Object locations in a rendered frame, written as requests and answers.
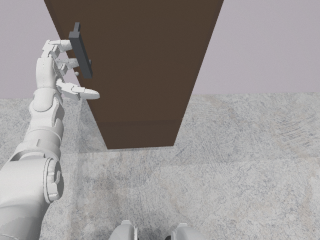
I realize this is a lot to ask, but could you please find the right robot thigh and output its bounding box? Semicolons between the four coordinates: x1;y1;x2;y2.
171;226;207;240

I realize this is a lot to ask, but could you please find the robot left forearm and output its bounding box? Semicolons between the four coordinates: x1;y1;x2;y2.
0;88;65;175

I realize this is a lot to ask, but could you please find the left robot upper arm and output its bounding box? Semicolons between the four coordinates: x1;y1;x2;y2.
0;157;64;240

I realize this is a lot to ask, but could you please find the right robot shin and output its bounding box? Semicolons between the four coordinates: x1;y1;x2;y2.
176;223;188;229

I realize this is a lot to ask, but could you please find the handle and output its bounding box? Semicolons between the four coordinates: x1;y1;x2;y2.
68;22;93;79

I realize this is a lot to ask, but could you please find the cupboard door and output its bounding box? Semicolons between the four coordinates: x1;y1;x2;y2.
50;0;219;123

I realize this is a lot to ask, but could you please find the robot left hand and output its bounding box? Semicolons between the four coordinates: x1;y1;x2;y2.
35;40;100;101

